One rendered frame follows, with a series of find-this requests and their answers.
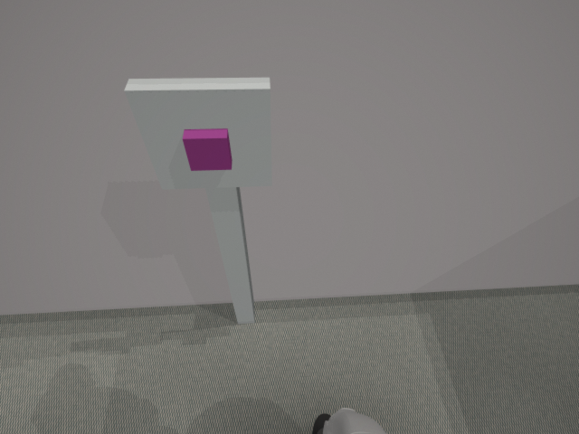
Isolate robot right foot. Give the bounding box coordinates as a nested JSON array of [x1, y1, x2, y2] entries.
[[313, 414, 331, 434]]

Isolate panel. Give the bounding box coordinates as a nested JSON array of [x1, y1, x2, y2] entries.
[[124, 78, 272, 324]]

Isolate button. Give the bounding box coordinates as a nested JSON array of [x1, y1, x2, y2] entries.
[[183, 128, 232, 171]]

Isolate robot right shin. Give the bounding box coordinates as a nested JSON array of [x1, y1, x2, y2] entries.
[[331, 408, 356, 418]]

